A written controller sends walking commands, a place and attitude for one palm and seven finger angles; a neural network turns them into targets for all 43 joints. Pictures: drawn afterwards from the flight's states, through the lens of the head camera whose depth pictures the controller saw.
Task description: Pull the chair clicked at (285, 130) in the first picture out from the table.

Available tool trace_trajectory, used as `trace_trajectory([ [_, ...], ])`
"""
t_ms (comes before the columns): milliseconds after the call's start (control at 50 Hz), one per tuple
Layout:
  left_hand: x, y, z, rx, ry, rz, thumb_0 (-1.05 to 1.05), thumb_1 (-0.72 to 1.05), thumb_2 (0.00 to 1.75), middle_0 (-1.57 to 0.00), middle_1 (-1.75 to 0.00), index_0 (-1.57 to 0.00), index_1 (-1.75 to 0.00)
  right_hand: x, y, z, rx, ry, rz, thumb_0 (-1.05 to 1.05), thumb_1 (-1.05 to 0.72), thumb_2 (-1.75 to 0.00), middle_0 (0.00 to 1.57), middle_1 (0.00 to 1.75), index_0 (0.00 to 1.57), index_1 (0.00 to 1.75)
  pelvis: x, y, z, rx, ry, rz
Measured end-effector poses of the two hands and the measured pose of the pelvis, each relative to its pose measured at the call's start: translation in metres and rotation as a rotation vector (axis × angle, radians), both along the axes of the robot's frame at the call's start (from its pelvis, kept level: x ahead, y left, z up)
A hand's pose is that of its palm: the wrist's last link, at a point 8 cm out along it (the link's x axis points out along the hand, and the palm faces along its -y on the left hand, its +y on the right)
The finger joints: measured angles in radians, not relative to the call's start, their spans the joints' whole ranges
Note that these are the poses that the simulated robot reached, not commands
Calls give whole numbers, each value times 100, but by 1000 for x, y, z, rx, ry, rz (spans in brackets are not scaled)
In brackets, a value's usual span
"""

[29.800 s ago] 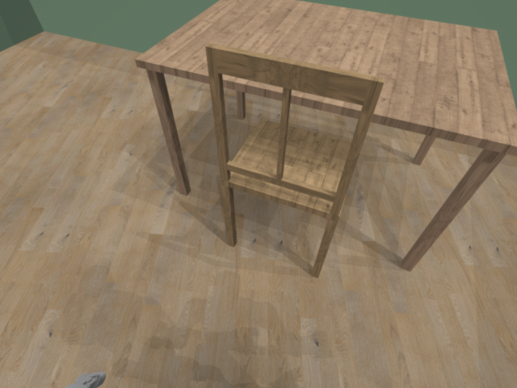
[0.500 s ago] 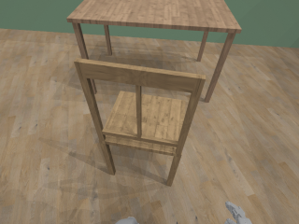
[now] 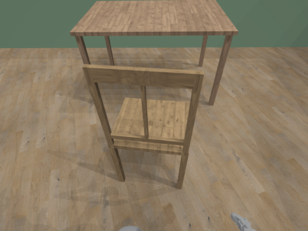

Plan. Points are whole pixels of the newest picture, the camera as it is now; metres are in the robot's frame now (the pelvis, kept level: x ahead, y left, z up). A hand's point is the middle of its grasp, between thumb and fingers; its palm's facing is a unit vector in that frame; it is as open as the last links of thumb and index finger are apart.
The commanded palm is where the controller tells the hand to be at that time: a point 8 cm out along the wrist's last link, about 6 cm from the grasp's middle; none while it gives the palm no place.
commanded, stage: stop stepping back and stand still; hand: left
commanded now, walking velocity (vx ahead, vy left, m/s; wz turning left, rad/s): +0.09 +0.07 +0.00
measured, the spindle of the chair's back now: (145, 114) +0.59 +0.09 -0.09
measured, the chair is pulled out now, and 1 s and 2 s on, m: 0.63 0.63 0.63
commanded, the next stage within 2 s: let the arm hang, fingers relaxed in 0.06 s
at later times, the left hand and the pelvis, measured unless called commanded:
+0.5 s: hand out of the picture +0.02 +0.22 -0.17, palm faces +0.06 -0.98 -0.19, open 7.0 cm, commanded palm none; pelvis -0.02 +0.04 -0.01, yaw +5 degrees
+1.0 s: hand out of the picture +0.00 +0.21 -0.17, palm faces +0.06 -0.98 -0.21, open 7.3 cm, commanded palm none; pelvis +0.00 +0.03 +0.00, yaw +4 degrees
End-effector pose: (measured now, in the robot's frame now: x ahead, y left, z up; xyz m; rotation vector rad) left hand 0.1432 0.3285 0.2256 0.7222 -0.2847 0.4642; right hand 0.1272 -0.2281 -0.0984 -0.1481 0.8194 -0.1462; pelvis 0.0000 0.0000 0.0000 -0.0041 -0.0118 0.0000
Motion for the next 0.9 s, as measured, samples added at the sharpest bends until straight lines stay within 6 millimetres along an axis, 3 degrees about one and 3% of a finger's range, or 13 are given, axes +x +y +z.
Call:
trace_trajectory([
  [40, -2, 16, -32, -149, 44, 91, 1, 89, 90, -21, -30, -21, -30, -4, -5, 6, -18, 9, -10, 1, -90, -90, 20, 30, 20, 30, 1, 2, 5, 24, 5, -1],
  [80, -2, 18, -67, -291, 103, 146, 1, 90, 90, -21, -30, -20, -30, -5, -9, 14, -53, 6, -11, 1, -90, -90, 20, 30, 20, 30, 1, 5, 8, 37, 6, 1],
  [120, 1, 6, -95, -399, 146, 129, 1, 90, 90, -20, -30, -20, -30, -4, -12, 22, -106, -9, 1, 1, -90, -90, 20, 30, 20, 30, 1, 11, 8, 31, 1, 15],
  [180, 10, -18, -110, -437, 141, -27, 2, 90, 90, -20, -30, -20, -30, 3, -11, 28, -190, -48, 44, 1, -90, -90, 20, 30, 20, 30, -2, 26, -3, -16, 4, 38],
  [220, 21, -24, -152, -481, 293, -87, 1, 90, 90, -20, -30, -20, -30, 2, -7, 21, -185, 6, 73, 1, -90, -90, 20, 30, 20, 30, -8, 33, -7, -12, 10, 62],
  [260, 23, -31, -208, -561, 547, -77, 1, 90, 90, -20, -30, -20, -30, -1, 1, 14, -162, 65, 96, 1, -90, -90, 20, 30, 20, 30, -11, 37, -6, -22, 23, 83],
  [340, -14, -54, -301, -698, 980, -26, 1, 91, 90, -21, -30, -20, -30, -12, 24, -1, -103, 142, 120, 1, -90, -90, 20, 30, 20, 30, -15, 38, -5, -19, 18, 92],
  [420, -79, -75, -360, -789, 1256, 53, 1, 91, 90, -21, -30, -20, -30, -33, 41, -22, -38, 223, 105, 1, -90, -90, 20, 30, 20, 30, -17, 35, -13, 10, -7, 73],
  [480, -118, -63, -365, -825, 1336, 185, -1, 96, 90, -21, -30, -21, -30, -57, 51, -31, -8, 318, 88, 0, -92, -90, 20, 30, 20, 30, -17, 37, -8, -4, -1, 82],
  [560, -161, -43, -360, -804, 1449, 307, -2, 97, 90, -21, -30, -20, -30, -80, 42, -36, -22, 414, 65, -1, -95, -90, 20, 30, 20, 30, -16, 40, -3, -6, 12, 77],
  [660, -195, -31, -351, -794, 1534, 416, 0, 94, 90, -21, -30, -20, -30, -107, 37, -40, -20, 521, 53, 0, -94, -90, 20, 30, 20, 30, -11, 42, 1, -1, 17, 76],
  [760, -200, -38, -350, -802, 1564, 432, 0, 93, 90, -20, -30, -20, -30, -123, 41, -43, 1, 577, 38, 0, -92, -90, 20, 30, 20, 30, -5, 41, 3, 2, 15, 74],
  [900, -169, -63, -358, -834, 1533, 350, 1, 92, 90, -20, -30, -20, -30, -128, 52, -46, 38, 588, 25, 1, -91, -90, 20, 30, 20, 30, 0, 38, 4, 7, 13, 68],
])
